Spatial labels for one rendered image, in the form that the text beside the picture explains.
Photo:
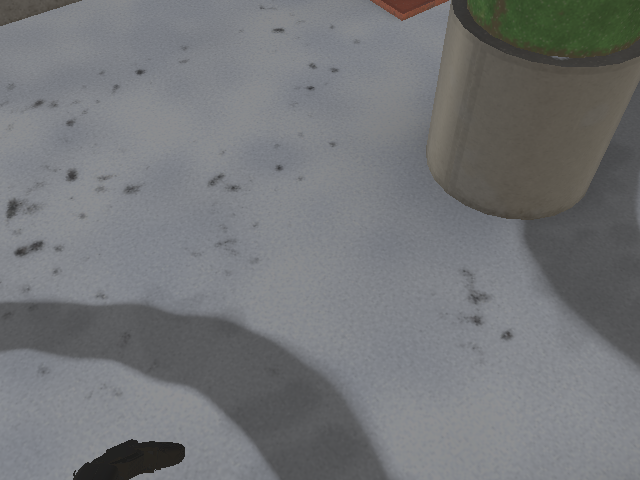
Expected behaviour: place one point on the robot left hand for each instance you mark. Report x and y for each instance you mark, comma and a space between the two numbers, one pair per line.
129, 459

